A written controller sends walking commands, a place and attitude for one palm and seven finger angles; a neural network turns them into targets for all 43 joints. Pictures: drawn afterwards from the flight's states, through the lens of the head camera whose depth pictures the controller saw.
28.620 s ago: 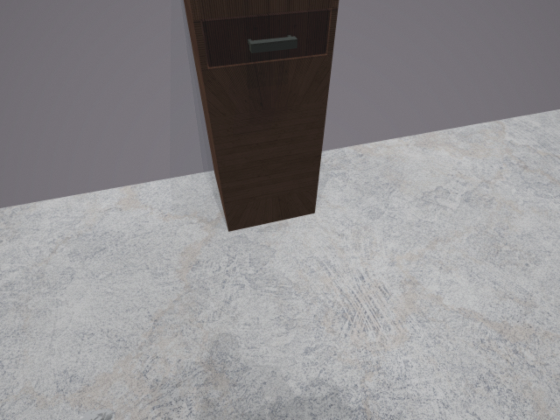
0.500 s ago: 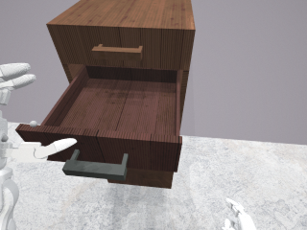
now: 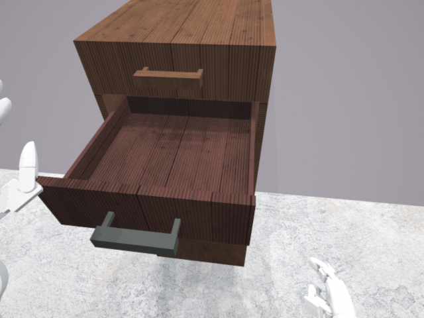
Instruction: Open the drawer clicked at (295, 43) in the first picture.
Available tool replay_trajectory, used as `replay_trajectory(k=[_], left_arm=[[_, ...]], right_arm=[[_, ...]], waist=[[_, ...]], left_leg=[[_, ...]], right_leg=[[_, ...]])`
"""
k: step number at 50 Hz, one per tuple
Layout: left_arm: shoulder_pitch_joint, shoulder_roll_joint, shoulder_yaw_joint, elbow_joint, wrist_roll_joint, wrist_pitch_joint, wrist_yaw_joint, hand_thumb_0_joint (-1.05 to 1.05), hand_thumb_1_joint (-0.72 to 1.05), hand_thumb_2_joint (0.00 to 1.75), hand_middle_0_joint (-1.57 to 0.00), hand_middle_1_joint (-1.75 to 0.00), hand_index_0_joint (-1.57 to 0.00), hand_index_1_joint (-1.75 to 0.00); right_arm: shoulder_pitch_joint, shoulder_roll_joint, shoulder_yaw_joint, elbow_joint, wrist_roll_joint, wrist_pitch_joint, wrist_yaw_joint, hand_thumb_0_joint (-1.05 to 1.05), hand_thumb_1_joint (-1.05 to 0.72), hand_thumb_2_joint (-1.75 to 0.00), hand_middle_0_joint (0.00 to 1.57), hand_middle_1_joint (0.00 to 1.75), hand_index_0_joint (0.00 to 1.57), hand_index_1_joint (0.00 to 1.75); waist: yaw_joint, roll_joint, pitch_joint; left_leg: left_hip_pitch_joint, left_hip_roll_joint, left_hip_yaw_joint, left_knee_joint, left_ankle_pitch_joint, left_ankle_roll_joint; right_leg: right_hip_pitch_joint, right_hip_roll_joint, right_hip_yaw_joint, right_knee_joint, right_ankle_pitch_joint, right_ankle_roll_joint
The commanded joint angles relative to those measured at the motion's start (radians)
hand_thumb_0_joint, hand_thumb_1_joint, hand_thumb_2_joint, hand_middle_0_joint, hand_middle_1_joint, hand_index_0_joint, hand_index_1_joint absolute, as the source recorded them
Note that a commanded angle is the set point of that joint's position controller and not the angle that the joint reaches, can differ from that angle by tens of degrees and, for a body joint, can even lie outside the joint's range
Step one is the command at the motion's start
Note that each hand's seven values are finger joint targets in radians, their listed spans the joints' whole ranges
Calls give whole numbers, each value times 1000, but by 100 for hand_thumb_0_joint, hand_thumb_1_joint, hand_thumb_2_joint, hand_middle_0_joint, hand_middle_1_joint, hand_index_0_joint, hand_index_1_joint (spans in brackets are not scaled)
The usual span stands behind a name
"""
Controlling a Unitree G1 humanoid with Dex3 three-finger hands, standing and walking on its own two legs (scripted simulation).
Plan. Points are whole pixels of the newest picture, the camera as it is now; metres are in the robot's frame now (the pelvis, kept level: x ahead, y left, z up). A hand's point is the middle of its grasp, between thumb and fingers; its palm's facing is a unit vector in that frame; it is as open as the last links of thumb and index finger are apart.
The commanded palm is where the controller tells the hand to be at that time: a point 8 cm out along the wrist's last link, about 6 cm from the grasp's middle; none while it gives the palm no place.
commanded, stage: draw the hand back to the body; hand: left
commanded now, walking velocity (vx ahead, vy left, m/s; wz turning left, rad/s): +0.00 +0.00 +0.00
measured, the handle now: (139, 230) +0.24 +0.17 +0.08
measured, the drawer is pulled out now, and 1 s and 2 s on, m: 0.30 0.30 0.30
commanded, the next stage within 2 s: step back with the hand held close in 0.14 s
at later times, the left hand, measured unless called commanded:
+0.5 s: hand (42, 183) +0.19 +0.23 +0.26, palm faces +0.45 -0.76 -0.47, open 7.4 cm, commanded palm +0.11 +0.28 +0.27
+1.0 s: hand out of the picture +0.08 +0.24 +0.27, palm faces +0.59 -0.76 -0.29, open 7.4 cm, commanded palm +0.02 +0.29 +0.27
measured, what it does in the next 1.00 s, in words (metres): shifts its weight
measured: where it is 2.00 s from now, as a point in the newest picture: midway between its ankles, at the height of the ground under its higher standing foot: outside the picture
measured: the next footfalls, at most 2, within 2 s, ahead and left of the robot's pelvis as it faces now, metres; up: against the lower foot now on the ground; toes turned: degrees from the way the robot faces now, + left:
right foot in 1.34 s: -0.19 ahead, -0.13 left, +0.00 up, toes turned -4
left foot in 1.56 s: -0.22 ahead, +0.10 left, +0.00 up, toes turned +2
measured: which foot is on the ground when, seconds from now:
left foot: down 0.00-1.00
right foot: down 0.00-1.00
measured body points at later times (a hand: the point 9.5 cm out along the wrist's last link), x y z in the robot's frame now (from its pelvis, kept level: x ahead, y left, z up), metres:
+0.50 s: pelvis -0.02 +0.00 +0.00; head -0.01 -0.01 +0.45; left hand +0.16 +0.27 +0.28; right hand +0.16 -0.25 -0.08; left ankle -0.02 +0.10 -0.74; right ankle +0.01 -0.09 -0.74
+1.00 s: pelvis -0.10 +0.01 -0.03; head -0.12 +0.02 +0.42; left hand +0.05 +0.28 +0.28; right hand +0.04 -0.23 -0.11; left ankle -0.07 +0.11 -0.73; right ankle +0.01 -0.09 -0.74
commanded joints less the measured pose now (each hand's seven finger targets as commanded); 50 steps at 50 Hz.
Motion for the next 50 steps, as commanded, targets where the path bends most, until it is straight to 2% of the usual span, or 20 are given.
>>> replay_trajectory(k=[1,5,12,13,14,16,18,19,23,24,29,34,38,41,43,44,45,46,47,50], left_arm=[[-135,201,100,-178,-8,-44,15,0,90,90,-20,-30,-20,-30],[-141,200,98,-174,-9,-42,15,0,90,90,-20,-30,-20,-30],[-110,204,108,-166,-14,-44,14,0,90,90,-20,-30,-20,-30],[-162,327,222,-220,-2,-80,18,0,90,90,-20,-30,-20,-30],[-160,323,226,-197,4,-99,18,0,90,90,-20,-30,-20,-30],[-69,258,165,-151,12,-104,15,0,90,90,-20,-30,-20,-30],[-15,258,164,-161,17,-109,21,0,90,90,-20,-30,-20,-30],[0,269,181,-177,13,-116,25,0,90,90,-20,-30,-20,-30],[83,298,223,-235,15,-122,39,0,90,90,-20,-30,-20,-30],[85,323,247,-271,16,-130,45,0,90,90,-20,-30,-20,-30],[144,320,275,-311,21,-137,68,0,90,90,-20,-30,-20,-30],[113,303,287,-302,39,-145,94,0,90,90,-20,-30,-20,-30],[28,277,275,-283,52,-156,106,0,90,90,-20,-30,-20,-30],[-27,265,253,-252,56,-156,113,0,90,90,-20,-30,-20,-30],[-67,263,237,-252,64,-152,112,0,90,90,-20,-30,-20,-30],[-83,300,264,-248,73,-151,122,0,90,90,-20,-30,-20,-30],[-108,268,217,-255,77,-146,123,0,90,90,-20,-30,-20,-30],[-119,272,209,-255,79,-142,124,0,90,90,-20,-30,-20,-30],[-110,280,219,-231,79,-139,114,0,90,90,-20,-30,-20,-30],[-91,292,226,-205,58,-146,91,0,90,90,-20,-30,-20,-30]], right_arm=[[-137,-101,-40,-163,-2,-60,-7,0,-90,-90,20,30,20,30],[-140,-100,-40,-162,0,-57,-7,0,-90,-90,20,30,20,30],[-140,-99,-44,-167,2,-54,-5,0,-90,-90,20,30,20,30],[-86,-138,-52,-221,14,-37,-4,0,-90,-90,20,30,20,30],[-91,-128,-53,-202,8,-25,-7,0,-90,-90,20,30,20,30],[-87,-126,-59,-198,13,-14,-7,0,-90,-90,20,30,20,30],[-72,-128,-67,-199,17,-6,-5,0,-90,-90,20,30,20,30],[-77,-133,-71,-201,17,-7,-5,0,-90,-90,20,30,20,30],[-63,-136,-85,-227,20,11,-7,0,-90,-90,20,30,20,30],[-64,-146,-89,-229,16,11,-8,0,-90,-90,20,30,20,30],[-43,-148,-100,-248,-3,9,-21,0,-90,-90,20,30,20,30],[-7,-142,-108,-231,-33,-13,-36,0,-90,-90,20,30,20,30],[8,-129,-106,-215,-58,-49,-49,0,-90,-90,20,30,20,30],[5,-126,-100,-191,-61,-61,-50,0,-90,-90,20,30,20,30],[3,-124,-96,-204,-54,-55,-45,0,-90,-90,20,30,20,30],[18,-128,-98,-185,-61,-45,-48,0,-90,-90,20,30,20,30],[20,-127,-102,-185,-51,-30,-45,0,-90,-90,20,30,20,30],[7,-116,-98,-185,-43,-22,-39,0,-90,-90,20,30,20,30],[-9,-114,-90,-180,-38,-18,-33,0,-90,-90,20,30,20,30],[-10,-99,-62,-194,-16,-28,-30,0,-90,-90,20,30,20,30]], waist=[[-10,7,-88],[-11,25,-74],[-5,-16,-84],[-68,-74,-27],[-66,-49,-35],[-80,-117,-91],[-86,-91,-140],[-85,-59,-162],[-87,-65,-205],[-84,-28,-220],[-81,-2,-215],[-89,59,-197],[-97,77,-150],[-105,26,-131],[-114,-86,-91],[-114,-166,-83],[-116,-244,-84],[-114,-291,-104],[-112,-264,-142],[-107,-120,-93]], left_leg=[[-27,50,-16,-64,234,-14],[-31,49,-15,-66,220,-13],[-34,50,-16,-62,227,-9],[-81,65,-54,-13,174,13],[-73,55,-59,14,155,12],[-75,49,-44,62,154,12],[-82,56,-38,77,183,10],[-80,59,-37,71,205,7],[-140,93,-66,43,300,9],[-151,100,-78,31,315,7],[-253,132,-121,7,337,10],[-379,170,-143,-4,202,28],[-528,239,-201,-50,129,70],[-557,223,-193,33,40,71],[-547,107,-132,177,-257,34],[-454,48,-85,288,-339,5],[-335,5,-58,457,-327,-15],[-255,0,-26,581,-255,-19],[-226,10,1,594,-212,-17],[-151,38,26,150,-156,-3]], right_leg=[[38,-57,45,-56,171,1],[34,-59,46,-63,156,1],[41,-60,47,-59,166,3],[-108,-121,174,-112,185,10],[-130,-146,183,-125,204,1],[-144,-184,189,-129,185,-1],[-135,-202,186,-106,217,-6],[-134,-199,177,-86,250,-6],[-90,-167,145,-9,285,9],[-78,-157,136,14,293,7],[-58,-113,111,102,264,11],[-77,-90,110,218,93,5],[-58,-54,94,372,-92,20],[-81,-92,162,329,-89,-3],[-212,-197,327,117,-184,-51],[-335,-259,429,-56,-345,-84],[-446,-342,510,-195,-503,-116],[-468,-395,483,-224,-468,-131],[-432,-363,377,-174,-320,-118],[-396,-273,222,-70,-208,-48]])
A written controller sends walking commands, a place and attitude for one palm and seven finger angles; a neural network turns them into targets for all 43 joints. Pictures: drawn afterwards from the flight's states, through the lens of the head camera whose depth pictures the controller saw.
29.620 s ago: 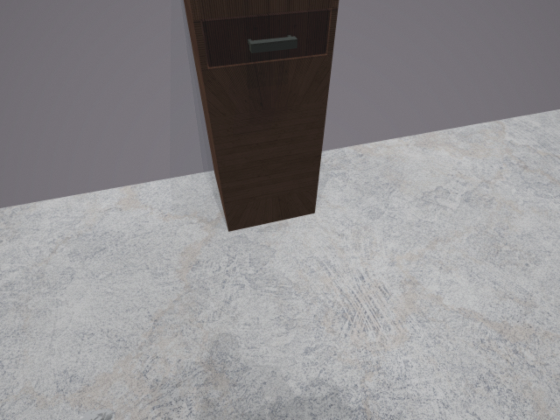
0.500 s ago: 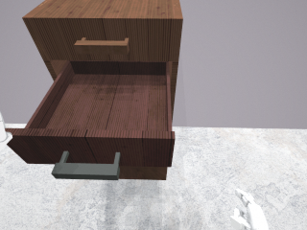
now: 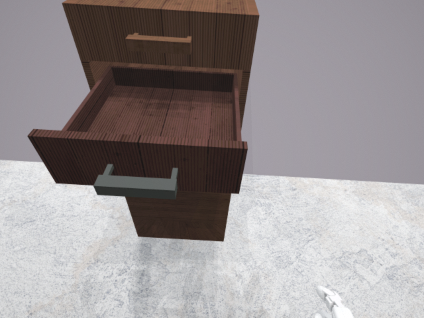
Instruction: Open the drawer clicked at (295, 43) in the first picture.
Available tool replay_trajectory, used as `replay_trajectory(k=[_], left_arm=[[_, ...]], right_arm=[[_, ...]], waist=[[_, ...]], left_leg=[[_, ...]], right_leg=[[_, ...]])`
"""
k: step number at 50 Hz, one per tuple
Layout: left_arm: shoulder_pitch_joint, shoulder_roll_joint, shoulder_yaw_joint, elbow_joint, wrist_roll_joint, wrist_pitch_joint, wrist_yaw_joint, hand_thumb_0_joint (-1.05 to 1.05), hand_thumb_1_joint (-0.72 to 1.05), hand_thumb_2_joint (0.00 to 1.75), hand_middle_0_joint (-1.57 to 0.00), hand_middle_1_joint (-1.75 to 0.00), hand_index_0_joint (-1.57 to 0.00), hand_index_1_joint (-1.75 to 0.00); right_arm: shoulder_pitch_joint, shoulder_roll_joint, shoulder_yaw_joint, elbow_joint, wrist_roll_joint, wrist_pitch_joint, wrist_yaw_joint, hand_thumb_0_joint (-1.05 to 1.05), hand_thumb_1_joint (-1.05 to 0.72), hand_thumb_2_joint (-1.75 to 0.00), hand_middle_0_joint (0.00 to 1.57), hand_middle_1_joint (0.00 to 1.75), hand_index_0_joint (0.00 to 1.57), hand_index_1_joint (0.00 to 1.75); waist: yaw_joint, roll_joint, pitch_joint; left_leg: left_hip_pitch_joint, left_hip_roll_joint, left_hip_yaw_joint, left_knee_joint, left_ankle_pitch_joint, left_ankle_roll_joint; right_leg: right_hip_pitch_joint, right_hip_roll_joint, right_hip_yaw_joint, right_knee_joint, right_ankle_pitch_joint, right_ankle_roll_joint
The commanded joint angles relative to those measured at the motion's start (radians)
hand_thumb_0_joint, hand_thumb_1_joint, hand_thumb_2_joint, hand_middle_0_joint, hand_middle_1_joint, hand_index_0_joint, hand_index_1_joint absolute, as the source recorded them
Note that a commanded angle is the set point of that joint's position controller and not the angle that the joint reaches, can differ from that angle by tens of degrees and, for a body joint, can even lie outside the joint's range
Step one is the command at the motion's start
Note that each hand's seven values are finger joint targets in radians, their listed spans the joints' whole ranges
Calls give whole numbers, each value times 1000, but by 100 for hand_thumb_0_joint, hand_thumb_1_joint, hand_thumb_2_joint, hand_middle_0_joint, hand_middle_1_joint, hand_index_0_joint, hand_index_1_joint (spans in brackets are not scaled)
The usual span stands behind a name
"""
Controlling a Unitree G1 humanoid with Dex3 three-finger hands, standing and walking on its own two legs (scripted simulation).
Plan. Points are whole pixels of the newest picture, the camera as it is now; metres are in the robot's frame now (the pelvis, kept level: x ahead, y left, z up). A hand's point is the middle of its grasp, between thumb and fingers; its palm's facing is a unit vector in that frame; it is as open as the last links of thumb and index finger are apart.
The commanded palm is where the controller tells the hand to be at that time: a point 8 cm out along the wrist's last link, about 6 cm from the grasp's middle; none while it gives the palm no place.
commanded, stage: step back with the hand held close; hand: left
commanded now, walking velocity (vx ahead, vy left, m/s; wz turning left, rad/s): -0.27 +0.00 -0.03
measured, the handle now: (139, 178) +0.34 +0.15 +0.11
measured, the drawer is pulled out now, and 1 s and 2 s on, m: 0.30 0.30 0.30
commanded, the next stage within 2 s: stop stepping back and stand still in 0.26 s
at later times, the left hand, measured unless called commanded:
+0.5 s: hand out of the picture +0.07 +0.18 +0.30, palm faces +0.43 -0.77 -0.47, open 7.4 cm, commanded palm +0.01 +0.25 +0.29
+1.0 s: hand out of the picture -0.01 +0.23 +0.30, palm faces +0.54 -0.78 -0.31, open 7.4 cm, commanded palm -0.07 +0.28 +0.29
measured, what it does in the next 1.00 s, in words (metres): walks backwards: right foot, then left foot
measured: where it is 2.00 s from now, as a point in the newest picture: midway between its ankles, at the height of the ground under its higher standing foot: outside the picture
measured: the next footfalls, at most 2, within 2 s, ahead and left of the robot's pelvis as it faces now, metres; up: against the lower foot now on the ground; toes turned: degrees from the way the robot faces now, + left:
right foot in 0.34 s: -0.10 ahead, -0.14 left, +0.00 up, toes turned -5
left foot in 0.56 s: -0.11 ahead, +0.10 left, +0.00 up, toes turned +0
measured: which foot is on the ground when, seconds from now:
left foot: down 0.00-0.34, up 0.36-0.54, down 0.56-1.00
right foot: down 0.00-0.04, up 0.06-0.32, down 0.34-0.98, up 1.00-1.00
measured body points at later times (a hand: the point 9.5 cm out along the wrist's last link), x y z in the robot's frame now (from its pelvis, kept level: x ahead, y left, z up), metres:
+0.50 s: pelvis -0.14 -0.02 +0.02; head -0.13 -0.01 +0.47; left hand +0.04 +0.22 +0.33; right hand +0.01 -0.26 -0.06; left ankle -0.10 +0.09 -0.69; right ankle -0.14 -0.13 -0.72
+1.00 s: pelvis -0.21 +0.00 +0.01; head -0.23 +0.02 +0.45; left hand -0.05 +0.27 +0.32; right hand -0.06 -0.25 -0.07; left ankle -0.15 +0.09 -0.72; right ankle -0.15 -0.13 -0.70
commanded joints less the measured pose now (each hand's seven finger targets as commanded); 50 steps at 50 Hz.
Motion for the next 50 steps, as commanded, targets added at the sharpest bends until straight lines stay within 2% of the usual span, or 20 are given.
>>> replay_trajectory(k=[1,3,4,7,9,15,16,18,19,22,25,28,30,36,40,42,44,47,49,50], left_arm=[[-51,235,116,-110,-31,-40,-5,0,90,90,-20,-30,-20,-30],[-89,222,134,-157,-31,-69,9,0,90,90,-20,-30,-20,-30],[-95,227,133,-177,-39,-72,6,0,90,90,-20,-30,-20,-30],[-44,181,93,-152,-46,-51,-19,0,90,90,-20,-30,-20,-30],[-28,179,73,-180,-46,-44,-27,0,90,90,-20,-30,-20,-30],[-62,238,110,-217,-59,-54,-45,0,90,90,-20,-30,-20,-30],[-53,261,137,-206,-63,-60,-48,0,90,90,-20,-30,-20,-30],[-53,305,155,-200,-81,-67,-45,0,90,90,-20,-30,-20,-30],[-8,330,180,-220,-73,-57,-35,0,90,90,-20,-30,-20,-30],[114,277,197,-150,-62,-33,-14,0,90,90,-20,-30,-20,-30],[83,249,164,-103,-60,-21,-3,0,90,90,-20,-30,-20,-30],[45,246,132,-117,-54,-31,-13,0,90,90,-20,-30,-20,-30],[66,242,131,-106,-49,-45,-15,0,90,90,-20,-30,-20,-30],[30,219,84,-173,-17,-43,-3,0,90,90,-20,-30,-20,-30],[-12,251,110,-168,-13,-42,-5,0,90,90,-20,-30,-20,-30],[-37,262,120,-137,-19,-46,-13,0,90,90,-20,-30,-20,-30],[-96,264,122,-89,-21,-48,-15,0,90,90,-20,-30,-20,-30],[-122,220,73,-33,-25,-32,-26,0,90,90,-20,-30,-20,-30],[-190,235,87,-101,-25,-48,-22,0,90,90,-20,-30,-20,-30],[-190,276,121,-72,-10,-49,-26,0,90,90,-20,-30,-20,-30]], right_arm=[[-109,-144,-31,-199,14,-74,-5,0,-90,-90,20,30,20,30],[-119,-143,-38,-202,-3,-101,-4,0,-90,-90,20,30,20,30],[-113,-126,-49,-191,-2,-112,-5,0,-90,-90,20,30,20,30],[-102,-139,-68,-150,14,-137,39,0,-90,-90,20,30,20,30],[-109,-141,-66,-147,19,-144,49,0,-90,-90,20,30,20,30],[-159,-151,-50,-153,20,-137,52,0,-90,-90,20,30,20,30],[-162,-144,-47,-161,25,-128,53,0,-90,-90,20,30,20,30],[-143,-109,-47,-166,45,-113,47,0,-90,-90,20,30,20,30],[-151,-122,-57,-171,57,-103,47,0,-90,-90,20,30,20,30],[-135,-83,-21,-200,53,-72,26,0,-90,-90,20,30,20,30],[-101,-118,-25,-176,42,-82,3,0,-90,-90,20,30,20,30],[-123,-173,-52,-196,54,-106,2,0,-90,-90,20,30,20,30],[-112,-150,-34,-187,46,-108,1,0,-90,-90,20,30,20,30],[-119,-161,-47,-173,29,-126,1,0,-90,-90,20,30,20,30],[-116,-148,-51,-160,16,-118,4,0,-90,-90,20,30,20,30],[-108,-137,-55,-141,17,-103,10,0,-90,-90,20,30,20,30],[-110,-137,-54,-116,18,-94,16,0,-90,-90,20,30,20,30],[-97,-139,-33,-126,21,-86,2,0,-90,-90,20,30,20,30],[-109,-149,-47,-159,25,-103,-2,0,-90,-90,20,30,20,30],[-100,-125,-45,-148,25,-115,8,0,-90,-90,20,30,20,30]], waist=[[14,67,-7],[11,337,2],[0,288,-32],[23,170,-63],[28,195,-98],[36,229,-121],[34,140,-114],[20,-151,-120],[44,-181,-142],[17,-109,-151],[-2,-65,-93],[24,39,-48],[11,142,-45],[11,166,-20],[13,60,17],[10,-108,3],[4,-149,-7],[-21,60,71],[-16,365,70],[-17,262,66]], left_leg=[[101,111,-101,-464,-44,47],[-199,388,-383,-659,-63,158],[-189,415,-378,-671,14,164],[99,334,-186,-475,587,143],[190,323,-144,-459,688,117],[78,288,-132,-474,340,58],[41,235,-83,-407,230,27],[72,53,36,-90,87,-58],[41,24,-18,125,43,-49],[-8,62,-30,-12,82,-28],[175,59,-2,-397,189,-2],[118,152,-118,-486,201,50],[78,142,-126,-552,95,47],[-75,170,-149,-602,-241,78],[-82,82,-62,-392,-180,54],[-21,20,33,-100,-29,23],[65,38,44,27,41,17],[231,96,-75,-390,-111,62],[77,400,-535,-739,-431,187],[39,402,-547,-751,-370,204]], right_leg=[[-29,-156,183,-218,-289,-19],[92,41,56,287,-289,35],[89,58,95,461,-332,39],[-50,30,81,404,-310,53],[-11,14,35,253,-293,56],[238,-1,2,-145,-135,33],[242,-58,46,-226,-43,6],[68,-330,321,-401,-12,-104],[63,-377,379,-396,110,-148],[237,-291,199,-249,338,-115],[165,-221,165,-279,0,-41],[225,-89,137,-248,-73,26],[232,-75,79,-212,-128,25],[281,-13,18,-94,-262,20],[184,-83,157,-231,-443,-39],[88,-225,368,-382,-609,-108],[8,-306,406,-421,-611,-145],[-184,-136,163,-174,-600,-63],[-148,54,-16,443,-372,40],[-174,10,79,575,-316,35]])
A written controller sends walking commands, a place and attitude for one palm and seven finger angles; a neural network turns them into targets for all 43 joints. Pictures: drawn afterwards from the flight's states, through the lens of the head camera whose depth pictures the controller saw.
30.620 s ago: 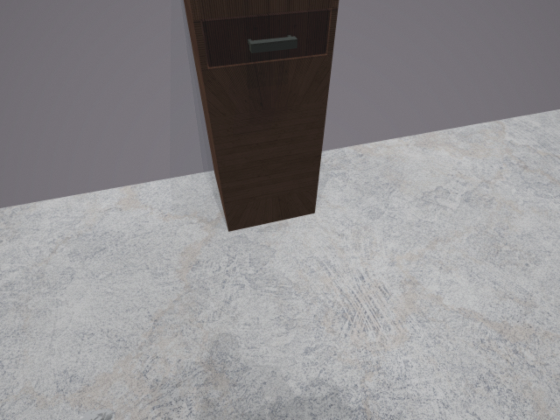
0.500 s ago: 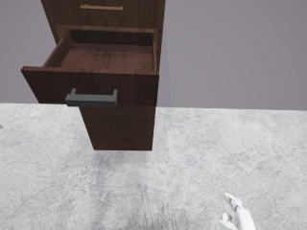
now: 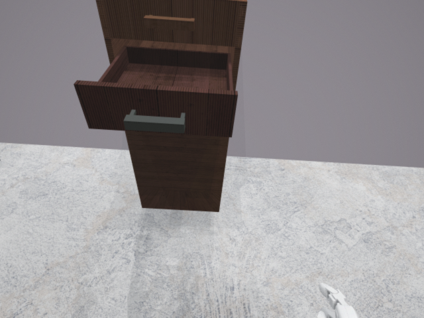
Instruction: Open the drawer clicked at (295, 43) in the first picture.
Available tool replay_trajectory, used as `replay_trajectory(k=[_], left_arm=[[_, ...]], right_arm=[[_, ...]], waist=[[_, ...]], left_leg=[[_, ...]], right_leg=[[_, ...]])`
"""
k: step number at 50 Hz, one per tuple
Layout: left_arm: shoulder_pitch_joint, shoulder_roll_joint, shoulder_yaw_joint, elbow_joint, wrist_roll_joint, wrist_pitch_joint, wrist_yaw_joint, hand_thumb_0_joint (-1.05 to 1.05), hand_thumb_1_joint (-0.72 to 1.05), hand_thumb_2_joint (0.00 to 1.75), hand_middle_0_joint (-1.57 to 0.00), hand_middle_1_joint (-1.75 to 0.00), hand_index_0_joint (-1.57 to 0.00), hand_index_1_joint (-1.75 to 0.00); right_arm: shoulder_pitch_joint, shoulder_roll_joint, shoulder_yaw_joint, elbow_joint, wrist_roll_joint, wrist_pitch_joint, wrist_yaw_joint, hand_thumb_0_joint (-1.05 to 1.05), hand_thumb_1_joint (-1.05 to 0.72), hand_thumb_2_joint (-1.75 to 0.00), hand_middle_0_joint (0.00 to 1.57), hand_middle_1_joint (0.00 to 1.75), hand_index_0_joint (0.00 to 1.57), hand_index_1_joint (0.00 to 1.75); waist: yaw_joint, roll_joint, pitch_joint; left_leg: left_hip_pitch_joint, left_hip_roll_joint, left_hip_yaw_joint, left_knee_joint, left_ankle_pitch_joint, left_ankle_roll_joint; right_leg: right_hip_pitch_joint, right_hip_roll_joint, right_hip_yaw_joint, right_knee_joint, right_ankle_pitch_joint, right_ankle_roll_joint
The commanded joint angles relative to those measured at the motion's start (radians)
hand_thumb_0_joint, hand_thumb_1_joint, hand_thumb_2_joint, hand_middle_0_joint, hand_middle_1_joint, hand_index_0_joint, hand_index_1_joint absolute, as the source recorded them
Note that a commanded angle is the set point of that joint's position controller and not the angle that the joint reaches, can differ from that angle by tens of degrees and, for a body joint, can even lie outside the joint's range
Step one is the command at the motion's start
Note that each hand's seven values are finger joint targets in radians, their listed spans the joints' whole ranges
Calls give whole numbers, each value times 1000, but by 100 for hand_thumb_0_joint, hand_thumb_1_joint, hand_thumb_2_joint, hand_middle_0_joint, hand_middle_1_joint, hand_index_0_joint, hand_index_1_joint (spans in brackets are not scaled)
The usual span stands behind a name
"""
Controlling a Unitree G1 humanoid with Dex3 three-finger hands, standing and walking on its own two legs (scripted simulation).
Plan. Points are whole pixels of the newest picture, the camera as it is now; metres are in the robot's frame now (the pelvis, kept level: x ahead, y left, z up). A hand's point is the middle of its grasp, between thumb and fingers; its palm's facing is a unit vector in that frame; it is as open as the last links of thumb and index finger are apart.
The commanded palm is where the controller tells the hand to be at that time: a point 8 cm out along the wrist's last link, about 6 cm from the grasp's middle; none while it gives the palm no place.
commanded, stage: stop stepping back and stand still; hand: left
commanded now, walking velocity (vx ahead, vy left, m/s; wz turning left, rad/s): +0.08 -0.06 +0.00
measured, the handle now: (156, 119) +0.54 +0.16 +0.10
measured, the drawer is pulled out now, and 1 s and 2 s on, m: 0.30 0.30 0.30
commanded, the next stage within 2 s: let the arm hang, fingers relaxed in 0.62 s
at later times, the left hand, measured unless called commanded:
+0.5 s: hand (49, 143) +0.24 +0.22 +0.28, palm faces +0.46 -0.76 -0.45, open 7.4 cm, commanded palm +0.16 +0.26 +0.29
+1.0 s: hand out of the picture +0.07 +0.16 -0.15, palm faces -0.08 -0.97 -0.21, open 7.4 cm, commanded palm none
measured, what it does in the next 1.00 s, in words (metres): steps on the spot: right foot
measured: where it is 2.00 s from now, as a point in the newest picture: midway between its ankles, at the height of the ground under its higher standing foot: outside the picture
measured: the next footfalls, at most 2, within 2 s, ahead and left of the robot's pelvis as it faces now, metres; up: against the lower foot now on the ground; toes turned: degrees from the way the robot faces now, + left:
right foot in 0.22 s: +0.04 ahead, -0.14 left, +0.00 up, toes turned -3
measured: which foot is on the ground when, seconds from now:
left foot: down 0.00-1.00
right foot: up 0.00-0.20, down 0.22-1.00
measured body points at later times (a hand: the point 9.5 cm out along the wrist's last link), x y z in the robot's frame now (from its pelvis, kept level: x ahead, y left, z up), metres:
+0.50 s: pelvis +0.03 -0.01 +0.02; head +0.05 +0.01 +0.47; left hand +0.21 +0.26 +0.30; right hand +0.17 -0.27 -0.06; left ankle +0.05 +0.09 -0.72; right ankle +0.00 -0.13 -0.72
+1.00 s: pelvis +0.00 -0.01 +0.01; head +0.00 -0.02 +0.46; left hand +0.07 +0.21 -0.13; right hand +0.09 -0.27 -0.13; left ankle +0.05 +0.10 -0.72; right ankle +0.00 -0.13 -0.72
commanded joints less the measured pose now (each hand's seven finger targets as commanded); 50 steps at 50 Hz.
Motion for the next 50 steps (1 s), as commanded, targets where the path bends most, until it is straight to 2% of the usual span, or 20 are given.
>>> replay_trajectory(k=[1,2,4,8,9,11,12,14,20,27,34,35,36,37,40,42,43,44,48,50], left_arm=[[-128,214,92,-92,7,-21,-3,0,90,90,-20,-30,-20,-30],[-66,191,84,-86,2,-18,-4,0,90,90,-20,-30,-20,-30],[-13,169,64,-165,-2,-16,-1,0,90,90,-20,-30,-20,-30],[36,198,86,-252,-16,-2,11,0,90,90,-20,-30,-20,-30],[49,220,107,-252,-15,1,14,0,90,90,-20,-30,-20,-30],[28,260,152,-228,-32,-7,15,0,90,90,-20,-30,-20,-30],[-14,302,187,-216,-43,-23,20,0,90,90,-20,-30,-20,-30],[24,248,155,-195,-45,-1,20,0,90,90,-20,-30,-20,-30],[104,208,135,-212,-36,-25,7,0,90,90,-20,-30,-20,-30],[205,210,149,-271,-45,-41,7,0,90,90,-20,-30,-20,-30],[194,234,184,-237,-54,-45,15,0,90,90,-20,-30,-20,-30],[181,212,160,-223,-54,-42,12,0,90,90,-20,-30,-20,-30],[194,-66,-442,691,25,120,-127,0,90,90,-20,-30,-20,-30],[178,-64,-417,749,48,235,-151,0,90,90,-20,-30,-20,-30],[87,-72,-445,878,61,282,-162,0,90,90,-20,-30,-20,-30],[56,-32,-447,1017,71,279,-165,0,90,90,-20,-30,-20,-30],[20,-8,-450,1091,72,280,-165,0,90,90,-20,-30,-20,-30],[-20,-9,-462,1168,68,285,-161,0,90,90,-20,-30,-20,-30],[-81,-43,-512,1418,46,299,-148,0,90,90,-20,-30,-20,-30],[-32,-73,-518,1519,39,297,-146,0,90,90,-20,-30,-20,-30]], right_arm=[[-99,-109,-52,-169,11,-90,13,0,-90,-90,20,30,20,30],[-101,-101,-51,-164,15,-95,20,0,-90,-90,20,30,20,30],[-115,-96,-42,-174,14,-101,24,0,-90,-90,20,30,20,30],[-116,-103,-26,-195,1,-88,14,0,-90,-90,20,30,20,30],[-112,-101,-24,-197,1,-84,11,0,-90,-90,20,30,20,30],[-94,-91,-25,-186,-2,-76,8,0,-90,-90,20,30,20,30],[-80,-88,-20,-165,-7,-76,5,0,-90,-90,20,30,20,30],[-97,-91,-44,-164,24,-79,6,0,-90,-90,20,30,20,30],[-105,-104,-40,-184,19,-72,3,0,-90,-90,20,30,20,30],[-92,-106,-50,-208,22,-78,14,0,-90,-90,20,30,20,30],[-93,-109,-47,-204,16,-77,2,0,-90,-90,20,30,20,30],[-92,-105,-43,-202,17,-77,2,0,-90,-90,20,30,20,30],[-171,-316,-87,-1,66,-161,64,0,-90,-90,20,30,20,30],[-116,-269,-102,47,30,-85,72,0,-90,-90,20,30,20,30],[-123,-234,-60,55,-5,8,62,0,-90,-90,20,30,20,30],[-139,-216,-47,68,-14,28,60,0,-90,-90,20,30,20,30],[-131,-199,-42,80,-11,42,59,0,-90,-90,20,30,20,30],[-107,-167,-39,93,-14,62,62,0,-90,-90,20,30,20,30],[-47,-123,-19,192,-23,99,61,0,-90,-90,20,30,20,30],[-51,-129,-16,231,-20,97,54,0,-90,-90,20,30,20,30]], waist=[[-15,147,78],[-4,101,60],[11,171,21],[6,179,-55],[-1,134,-53],[-18,-23,-41],[-26,-44,-59],[-7,-115,-79],[0,116,-83],[-1,87,-158],[-1,92,-128],[-3,92,-117],[-56,129,-22],[-20,156,-97],[22,-13,-64],[41,-205,-59],[23,-319,-45],[5,-335,-10],[-16,-39,45],[12,135,63]], left_leg=[[-67,338,-494,-524,-417,162],[-48,303,-392,-484,-318,151],[-50,244,-242,-466,-225,105],[-134,181,-124,-402,-234,27],[-130,125,-73,-316,-188,1],[-77,46,-25,-83,-22,-34],[-7,39,-9,-54,80,-42],[35,27,-14,-39,50,-47],[140,124,-110,-260,446,-17],[142,88,-48,-199,484,-37],[139,84,-53,-229,401,-42],[135,85,-53,-231,387,-42],[83,109,-72,-98,494,-26],[111,130,-87,-155,558,-26],[-51,192,-207,-231,389,59],[-48,109,-146,-163,309,19],[1,55,-103,-112,205,-4],[33,11,-68,-89,130,-20],[142,35,-65,-188,189,-35],[76,81,-122,-298,125,-24]], right_leg=[[-211,-10,88,465,-11,20],[-188,-32,69,401,21,22],[-64,-38,3,196,50,24],[313,12,-90,-230,46,11],[330,-17,-28,-322,62,-10],[210,-201,257,-480,81,-104],[171,-252,258,-479,233,-113],[172,-232,264,-474,180,-99],[218,-44,0,-290,428,18],[294,-67,36,-318,575,7],[258,-57,46,-358,498,9],[254,-57,44,-364,485,11],[83,-133,-18,-155,538,0],[67,-107,28,-170,383,8],[109,-51,41,-108,95,16],[166,-96,81,-238,274,-4],[116,-155,139,-333,271,-20],[62,-194,165,-387,231,-53],[27,-146,137,-391,145,-40],[116,-93,98,-377,104,-14]])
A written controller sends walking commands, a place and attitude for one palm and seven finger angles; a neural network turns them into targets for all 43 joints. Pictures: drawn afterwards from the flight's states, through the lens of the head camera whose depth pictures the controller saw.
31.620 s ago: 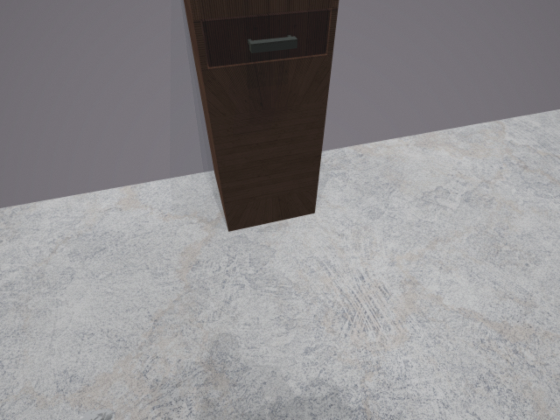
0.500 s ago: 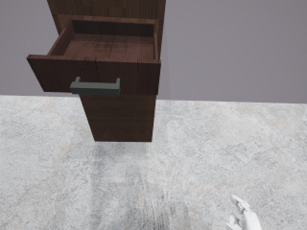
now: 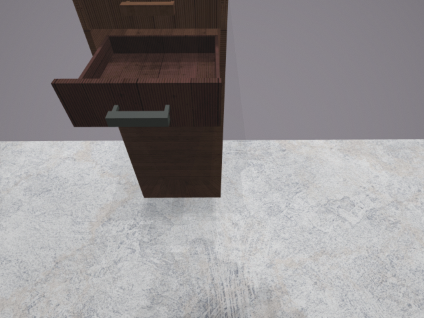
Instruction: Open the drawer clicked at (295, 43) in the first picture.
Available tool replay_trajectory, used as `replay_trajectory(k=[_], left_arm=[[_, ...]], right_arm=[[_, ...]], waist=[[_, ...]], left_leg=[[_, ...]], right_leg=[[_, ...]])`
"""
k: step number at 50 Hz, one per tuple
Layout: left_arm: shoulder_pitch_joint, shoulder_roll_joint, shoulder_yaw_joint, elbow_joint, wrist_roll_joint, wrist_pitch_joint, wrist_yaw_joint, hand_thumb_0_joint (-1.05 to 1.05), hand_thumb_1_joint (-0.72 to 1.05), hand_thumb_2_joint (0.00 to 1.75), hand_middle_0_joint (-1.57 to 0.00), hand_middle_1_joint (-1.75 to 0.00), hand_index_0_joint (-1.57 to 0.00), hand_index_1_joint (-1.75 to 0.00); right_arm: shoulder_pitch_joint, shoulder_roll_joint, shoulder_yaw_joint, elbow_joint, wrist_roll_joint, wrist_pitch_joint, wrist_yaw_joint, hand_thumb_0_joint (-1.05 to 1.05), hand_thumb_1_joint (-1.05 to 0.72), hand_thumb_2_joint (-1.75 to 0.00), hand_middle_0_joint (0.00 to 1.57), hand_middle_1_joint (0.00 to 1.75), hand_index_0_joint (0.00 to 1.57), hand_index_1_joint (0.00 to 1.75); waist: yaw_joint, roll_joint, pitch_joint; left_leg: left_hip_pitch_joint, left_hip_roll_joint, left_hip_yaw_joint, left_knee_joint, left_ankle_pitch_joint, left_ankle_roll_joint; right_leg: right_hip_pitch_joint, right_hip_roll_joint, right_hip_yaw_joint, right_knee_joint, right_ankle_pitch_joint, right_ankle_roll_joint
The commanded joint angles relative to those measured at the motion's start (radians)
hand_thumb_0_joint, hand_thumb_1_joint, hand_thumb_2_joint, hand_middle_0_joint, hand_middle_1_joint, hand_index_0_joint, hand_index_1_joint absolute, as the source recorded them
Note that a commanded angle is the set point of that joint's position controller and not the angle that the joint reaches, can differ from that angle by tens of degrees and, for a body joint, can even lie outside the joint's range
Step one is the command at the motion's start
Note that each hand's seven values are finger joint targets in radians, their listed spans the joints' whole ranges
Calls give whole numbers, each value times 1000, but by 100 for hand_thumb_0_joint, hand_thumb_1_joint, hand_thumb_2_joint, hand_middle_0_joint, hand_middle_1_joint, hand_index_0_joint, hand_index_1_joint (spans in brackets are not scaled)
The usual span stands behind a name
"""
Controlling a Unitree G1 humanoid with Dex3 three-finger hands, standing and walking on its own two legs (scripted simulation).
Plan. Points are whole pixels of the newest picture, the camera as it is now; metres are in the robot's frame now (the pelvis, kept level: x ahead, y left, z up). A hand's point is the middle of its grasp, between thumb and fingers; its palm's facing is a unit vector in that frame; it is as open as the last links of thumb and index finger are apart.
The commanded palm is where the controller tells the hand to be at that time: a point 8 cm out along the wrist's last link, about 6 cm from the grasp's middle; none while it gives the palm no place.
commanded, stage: let the arm hang, fingers relaxed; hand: left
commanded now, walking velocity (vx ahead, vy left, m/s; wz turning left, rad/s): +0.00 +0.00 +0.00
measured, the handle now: (140, 113) +0.54 +0.18 +0.09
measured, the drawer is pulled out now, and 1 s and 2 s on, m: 0.30 0.30 0.30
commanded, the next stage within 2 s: look to check the result in 0.82 s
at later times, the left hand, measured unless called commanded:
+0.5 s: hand out of the picture -0.05 +0.18 -0.16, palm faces +0.04 -0.97 -0.25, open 7.4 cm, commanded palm none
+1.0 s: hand out of the picture +0.02 +0.16 -0.16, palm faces +0.02 -0.98 -0.22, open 7.4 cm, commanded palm none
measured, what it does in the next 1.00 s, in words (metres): stands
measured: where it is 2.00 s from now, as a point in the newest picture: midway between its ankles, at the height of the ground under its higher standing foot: outside the picture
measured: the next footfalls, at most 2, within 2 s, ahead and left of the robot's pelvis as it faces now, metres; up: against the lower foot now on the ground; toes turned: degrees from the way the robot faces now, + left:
none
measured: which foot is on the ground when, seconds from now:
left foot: down 0.00-1.00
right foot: down 0.00-1.00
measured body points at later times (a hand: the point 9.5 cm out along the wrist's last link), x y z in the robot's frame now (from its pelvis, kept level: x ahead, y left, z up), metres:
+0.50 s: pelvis -0.01 -0.01 +0.01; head -0.01 -0.02 +0.46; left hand -0.05 +0.23 -0.14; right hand -0.02 -0.22 -0.16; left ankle +0.05 +0.11 -0.73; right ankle +0.00 -0.12 -0.73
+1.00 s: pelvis +0.00 -0.02 +0.01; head +0.03 -0.03 +0.46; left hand +0.02 +0.21 -0.14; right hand -0.01 -0.24 -0.15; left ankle +0.05 +0.11 -0.73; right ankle +0.00 -0.12 -0.73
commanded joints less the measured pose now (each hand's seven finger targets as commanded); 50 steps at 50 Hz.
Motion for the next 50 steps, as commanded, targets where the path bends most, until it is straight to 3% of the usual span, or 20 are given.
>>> replay_trajectory(k=[1,3,5,8,10,18,22,36,39,42,50], left_arm=[[13,189,55,39,-17,-72,19,0,90,90,-20,-30,-20,-30],[64,161,60,114,-20,-76,21,0,90,90,-20,-30,-20,-30],[84,143,57,164,-20,-80,22,0,90,90,-20,-30,-20,-30],[114,117,52,220,-22,-81,25,0,90,90,-20,-30,-20,-30],[127,107,51,243,-20,-80,28,0,90,90,-20,-30,-20,-30],[149,88,55,277,-16,-75,38,0,90,90,-20,-30,-20,-30],[133,89,58,263,-15,-75,42,0,90,90,-20,-30,-20,-30],[42,90,66,228,-18,-83,40,0,90,90,-20,-30,-20,-30],[30,98,68,226,-20,-89,40,0,90,90,-20,-30,-20,-30],[17,94,65,228,-21,-90,40,0,90,90,-20,-30,-20,-30],[18,101,63,243,-21,-93,42,0,90,90,-20,-30,-20,-30]], right_arm=[[22,-87,-20,7,1,-16,-13,0,-90,-90,20,30,20,30],[51,-68,-25,40,1,-13,-21,0,-90,-90,20,30,20,30],[99,-58,-29,70,6,-12,-27,0,-90,-90,20,30,20,30],[152,-43,-36,113,7,-8,-33,0,-90,-90,20,30,20,30],[173,-37,-42,127,8,-4,-35,0,-90,-90,20,30,20,30],[209,-8,-48,161,3,2,-33,0,-90,-90,20,30,20,30],[211,17,-50,164,1,4,-28,0,-90,-90,20,30,20,30],[177,29,-40,165,-1,-14,-28,0,-90,-90,20,30,20,30],[177,21,-44,163,2,-17,-30,0,-90,-90,20,30,20,30],[171,21,-41,172,1,-17,-31,0,-90,-90,20,30,20,30],[156,7,-41,179,4,-16,-33,0,-90,-90,20,30,20,30]], waist=[[45,126,8],[49,178,-9],[43,113,-21],[36,100,-7],[37,48,25],[39,-14,97],[38,-67,117],[44,23,100],[43,-20,60],[37,10,48],[33,-11,43]], left_leg=[[37,95,-140,-218,-31,14],[40,90,-135,-236,-91,12],[71,97,-139,-235,-75,15],[97,100,-142,-247,-110,16],[87,103,-144,-254,-130,19],[60,94,-134,-260,-172,20],[66,78,-105,-228,-134,16],[64,91,-107,-248,-23,5],[104,90,-96,-223,57,4],[127,93,-96,-220,83,1],[158,100,-90,-221,107,-1]], right_leg=[[24,-58,92,-227,16,-35],[56,-55,90,-241,31,-46],[59,-59,81,-260,40,-48],[30,-56,67,-273,11,-49],[12,-55,63,-282,-18,-48],[-47,-55,74,-290,-120,-46],[-81,-64,93,-313,-165,-44],[5,-65,79,-278,5,-41],[27,-72,77,-285,53,-43],[31,-73,79,-283,83,-43],[43,-74,81,-298,111,-43]])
